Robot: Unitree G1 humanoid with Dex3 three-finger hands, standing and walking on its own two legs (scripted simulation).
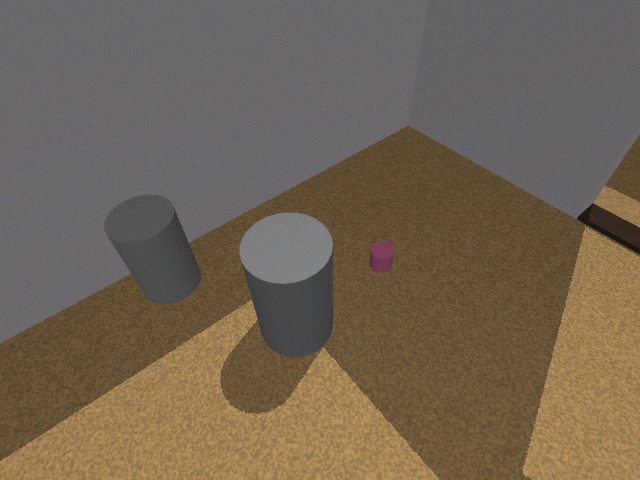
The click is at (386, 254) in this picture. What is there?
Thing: mug
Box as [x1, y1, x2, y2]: [369, 240, 393, 272]
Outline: 391,240 388,243 377,242 372,245 369,264 373,270 378,272 384,272 389,269 393,254
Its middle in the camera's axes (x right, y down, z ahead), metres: +0.26 +0.07 +1.55
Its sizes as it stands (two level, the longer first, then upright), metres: 0.123 0.089 0.087
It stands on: the floor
